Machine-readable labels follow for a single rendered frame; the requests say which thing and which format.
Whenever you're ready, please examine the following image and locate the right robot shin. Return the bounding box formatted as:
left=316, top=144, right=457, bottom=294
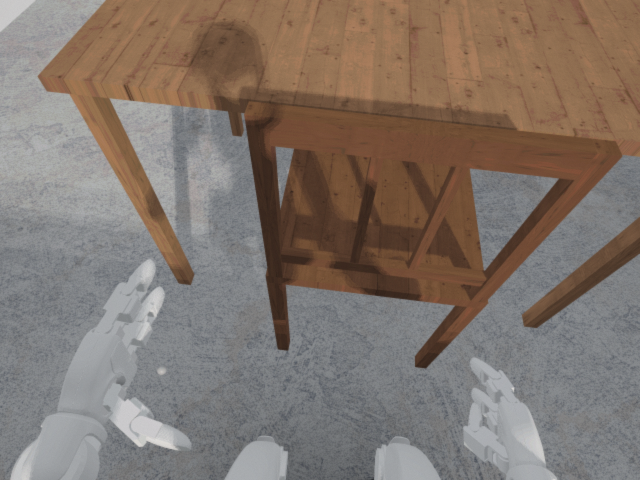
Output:
left=389, top=437, right=410, bottom=445

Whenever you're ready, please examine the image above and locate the chair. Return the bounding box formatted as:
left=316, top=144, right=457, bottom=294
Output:
left=244, top=101, right=623, bottom=368

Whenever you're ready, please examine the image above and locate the table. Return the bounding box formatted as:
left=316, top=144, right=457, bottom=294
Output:
left=37, top=0, right=640, bottom=328

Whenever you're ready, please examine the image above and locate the left robot hand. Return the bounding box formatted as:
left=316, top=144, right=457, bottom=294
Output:
left=57, top=259, right=191, bottom=451

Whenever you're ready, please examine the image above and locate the right robot hand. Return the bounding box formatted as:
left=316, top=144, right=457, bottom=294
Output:
left=463, top=358, right=547, bottom=475

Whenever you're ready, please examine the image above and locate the left robot thigh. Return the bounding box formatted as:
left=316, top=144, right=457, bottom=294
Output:
left=224, top=441, right=288, bottom=480

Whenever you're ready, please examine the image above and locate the robot left forearm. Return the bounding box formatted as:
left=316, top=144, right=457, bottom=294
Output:
left=10, top=412, right=108, bottom=480

